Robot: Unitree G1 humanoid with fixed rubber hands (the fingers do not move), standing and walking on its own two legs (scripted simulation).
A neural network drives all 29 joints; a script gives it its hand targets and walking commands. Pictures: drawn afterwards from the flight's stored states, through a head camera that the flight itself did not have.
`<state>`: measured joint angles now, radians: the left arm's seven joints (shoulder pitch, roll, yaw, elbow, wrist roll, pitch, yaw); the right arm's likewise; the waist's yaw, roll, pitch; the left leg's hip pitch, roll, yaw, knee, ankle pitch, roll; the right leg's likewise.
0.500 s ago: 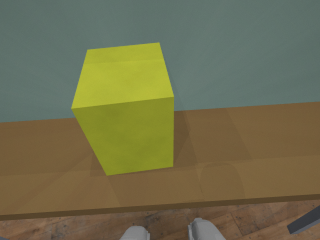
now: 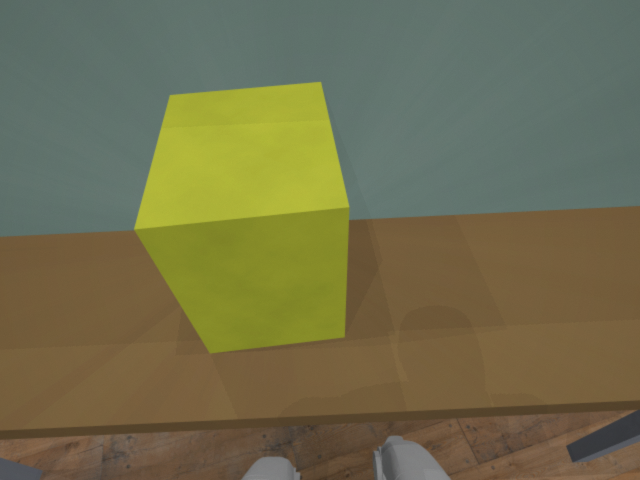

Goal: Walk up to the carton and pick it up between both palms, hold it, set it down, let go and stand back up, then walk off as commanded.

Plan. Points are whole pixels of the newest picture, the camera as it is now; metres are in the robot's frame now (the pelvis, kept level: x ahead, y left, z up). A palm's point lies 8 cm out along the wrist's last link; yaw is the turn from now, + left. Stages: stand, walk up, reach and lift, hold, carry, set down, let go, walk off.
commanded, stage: stand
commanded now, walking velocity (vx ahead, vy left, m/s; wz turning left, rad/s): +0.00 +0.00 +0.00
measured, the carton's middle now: (262, 223) +0.43 +0.12 +0.07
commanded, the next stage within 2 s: none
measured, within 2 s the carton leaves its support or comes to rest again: neither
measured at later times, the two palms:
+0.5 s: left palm out of the picture +0.06 +0.30 -0.11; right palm out of the picture +0.12 -0.30 -0.10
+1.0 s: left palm out of the picture +0.06 +0.30 -0.11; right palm out of the picture +0.12 -0.31 -0.10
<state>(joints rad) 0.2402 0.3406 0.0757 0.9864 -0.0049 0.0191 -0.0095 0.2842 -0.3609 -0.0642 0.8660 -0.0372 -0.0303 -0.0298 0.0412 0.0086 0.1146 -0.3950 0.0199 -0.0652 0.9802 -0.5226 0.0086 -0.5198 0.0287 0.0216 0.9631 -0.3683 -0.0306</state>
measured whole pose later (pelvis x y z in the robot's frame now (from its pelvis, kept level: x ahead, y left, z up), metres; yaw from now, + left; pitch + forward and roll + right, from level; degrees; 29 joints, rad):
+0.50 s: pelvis +0.01 +0.00 +0.00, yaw +0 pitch -3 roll +1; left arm 0.19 0.34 0.08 0.99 0.00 0.00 -0.01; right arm 0.18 -0.36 -0.06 0.87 -0.04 -0.03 -0.03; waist 0.04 0.01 0.11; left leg -0.39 0.03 -0.07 0.96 -0.52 0.00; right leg -0.52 0.04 0.02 0.95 -0.37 -0.03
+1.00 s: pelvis +0.01 -0.01 +0.00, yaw +0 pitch -3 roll +1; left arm 0.19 0.34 0.08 0.99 0.00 0.00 -0.01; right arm 0.18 -0.36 -0.06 0.87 -0.04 -0.03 -0.03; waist 0.04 0.01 0.11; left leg -0.39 0.03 -0.07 0.95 -0.52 0.00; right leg -0.52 0.04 0.02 0.94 -0.36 -0.03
